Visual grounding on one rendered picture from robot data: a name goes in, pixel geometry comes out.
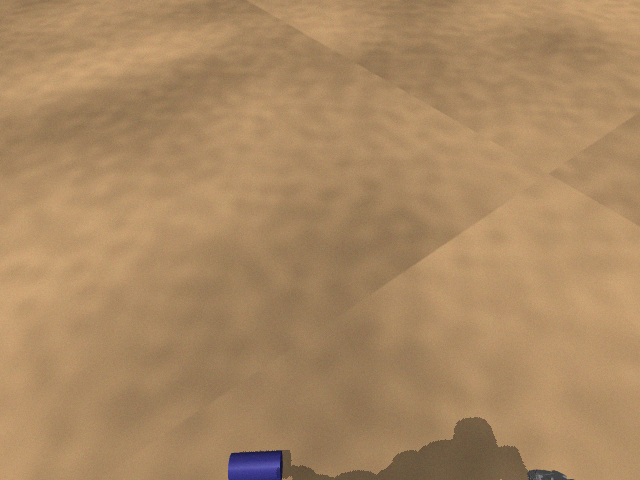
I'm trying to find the can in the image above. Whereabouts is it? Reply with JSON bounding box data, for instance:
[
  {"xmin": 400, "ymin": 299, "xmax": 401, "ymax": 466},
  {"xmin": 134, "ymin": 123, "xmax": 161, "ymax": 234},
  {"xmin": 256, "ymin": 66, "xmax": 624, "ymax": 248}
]
[{"xmin": 228, "ymin": 451, "xmax": 283, "ymax": 480}]

